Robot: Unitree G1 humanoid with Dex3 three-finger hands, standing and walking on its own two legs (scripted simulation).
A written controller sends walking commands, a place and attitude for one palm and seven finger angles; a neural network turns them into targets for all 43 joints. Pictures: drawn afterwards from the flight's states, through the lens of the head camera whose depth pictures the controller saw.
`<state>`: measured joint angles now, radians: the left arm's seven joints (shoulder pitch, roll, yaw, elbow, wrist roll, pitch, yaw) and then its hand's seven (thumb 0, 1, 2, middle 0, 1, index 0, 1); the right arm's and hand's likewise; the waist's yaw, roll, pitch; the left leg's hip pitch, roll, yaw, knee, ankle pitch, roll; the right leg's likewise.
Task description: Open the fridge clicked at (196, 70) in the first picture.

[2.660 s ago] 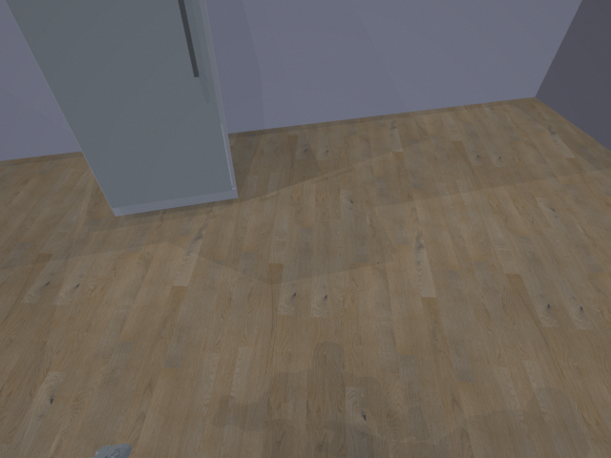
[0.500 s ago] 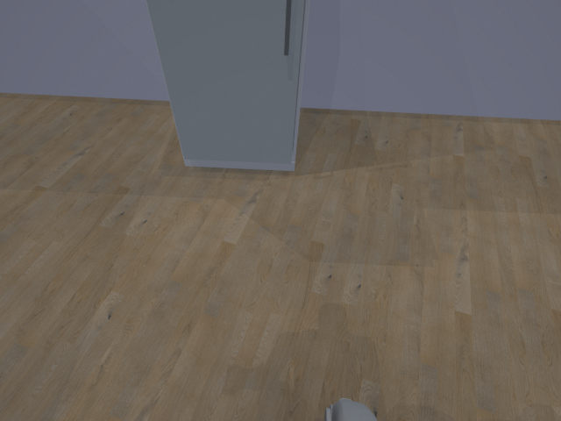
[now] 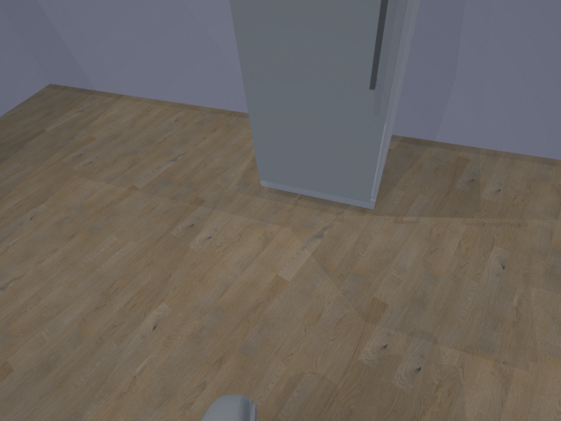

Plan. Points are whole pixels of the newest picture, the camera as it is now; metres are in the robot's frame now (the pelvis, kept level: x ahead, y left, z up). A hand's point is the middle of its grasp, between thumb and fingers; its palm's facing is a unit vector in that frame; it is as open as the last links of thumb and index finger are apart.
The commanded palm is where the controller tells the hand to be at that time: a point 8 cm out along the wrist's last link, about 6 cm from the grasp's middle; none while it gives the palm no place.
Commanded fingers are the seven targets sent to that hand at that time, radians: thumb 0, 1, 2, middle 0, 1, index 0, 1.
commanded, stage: walk to a spot facing it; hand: right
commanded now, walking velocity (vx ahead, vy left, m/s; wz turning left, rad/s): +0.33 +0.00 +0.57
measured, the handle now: (381, 25) +1.09 -0.24 +0.08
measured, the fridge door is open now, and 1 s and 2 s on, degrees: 0 0 0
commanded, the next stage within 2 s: turn to face it in 1.14 s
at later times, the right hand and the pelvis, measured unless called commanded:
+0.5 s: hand (365, 313) +0.36 -0.14 -0.19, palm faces -0.25 +0.95 -0.18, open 7.3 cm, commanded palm none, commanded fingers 0.00 -0.90 -0.90 0.20 0.30 0.20 0.30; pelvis +0.23 +0.02 -0.02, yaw +16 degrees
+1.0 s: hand (359, 215) +0.60 -0.15 -0.18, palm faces -0.46 +0.86 -0.19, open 7.4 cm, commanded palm none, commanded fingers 0.00 -0.90 -0.90 0.20 0.30 0.20 0.30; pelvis +0.44 +0.00 +0.00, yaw +33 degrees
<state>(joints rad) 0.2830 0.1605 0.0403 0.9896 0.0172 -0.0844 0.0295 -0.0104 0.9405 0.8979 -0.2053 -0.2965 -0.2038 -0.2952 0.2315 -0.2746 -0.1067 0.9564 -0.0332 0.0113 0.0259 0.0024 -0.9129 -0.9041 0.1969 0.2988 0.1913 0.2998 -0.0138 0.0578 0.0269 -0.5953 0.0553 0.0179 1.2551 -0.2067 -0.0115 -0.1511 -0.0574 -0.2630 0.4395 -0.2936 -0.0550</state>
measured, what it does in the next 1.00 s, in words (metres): walks ahead, turning left: left foot, then right foot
